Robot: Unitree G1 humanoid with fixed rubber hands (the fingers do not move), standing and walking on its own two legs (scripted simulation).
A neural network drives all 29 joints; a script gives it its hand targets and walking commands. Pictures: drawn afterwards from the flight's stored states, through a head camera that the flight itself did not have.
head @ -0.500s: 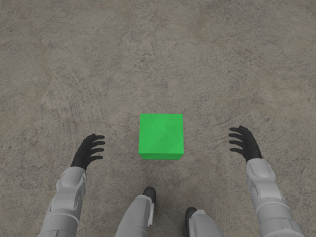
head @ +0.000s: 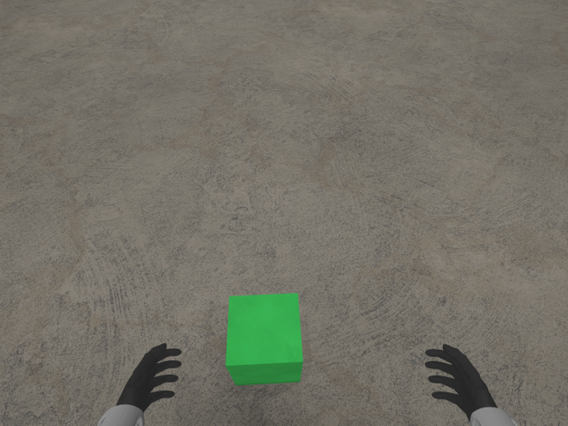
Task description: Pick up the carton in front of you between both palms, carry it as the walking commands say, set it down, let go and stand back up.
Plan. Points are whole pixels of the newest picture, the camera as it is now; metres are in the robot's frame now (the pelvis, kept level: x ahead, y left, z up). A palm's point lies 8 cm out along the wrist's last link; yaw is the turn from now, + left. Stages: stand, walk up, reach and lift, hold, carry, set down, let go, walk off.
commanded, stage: let go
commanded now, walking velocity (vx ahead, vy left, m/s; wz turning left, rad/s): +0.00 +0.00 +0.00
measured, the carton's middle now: (265, 340) +0.43 +0.09 -0.65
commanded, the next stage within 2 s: stand in 0.28 s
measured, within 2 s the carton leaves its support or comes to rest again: neither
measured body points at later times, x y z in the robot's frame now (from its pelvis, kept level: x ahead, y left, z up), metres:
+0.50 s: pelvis +0.02 +0.01 -0.01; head +0.03 +0.03 +0.44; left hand +0.17 +0.30 -0.10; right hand +0.16 -0.27 -0.09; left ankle +0.03 +0.14 -0.74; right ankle -0.06 -0.11 -0.74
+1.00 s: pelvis +0.02 +0.03 +0.00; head +0.03 +0.04 +0.45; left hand +0.15 +0.32 -0.11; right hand +0.14 -0.28 -0.10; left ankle +0.03 +0.14 -0.74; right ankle -0.06 -0.11 -0.74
